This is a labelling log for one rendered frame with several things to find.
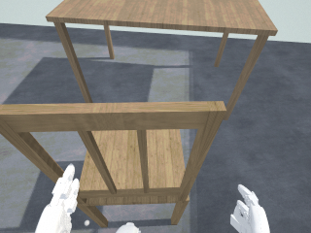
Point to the chair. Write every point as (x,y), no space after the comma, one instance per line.
(134,153)

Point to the right robot hand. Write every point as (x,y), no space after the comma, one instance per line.
(254,218)

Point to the left robot hand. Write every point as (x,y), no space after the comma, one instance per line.
(55,218)

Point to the table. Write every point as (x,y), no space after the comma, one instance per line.
(219,16)

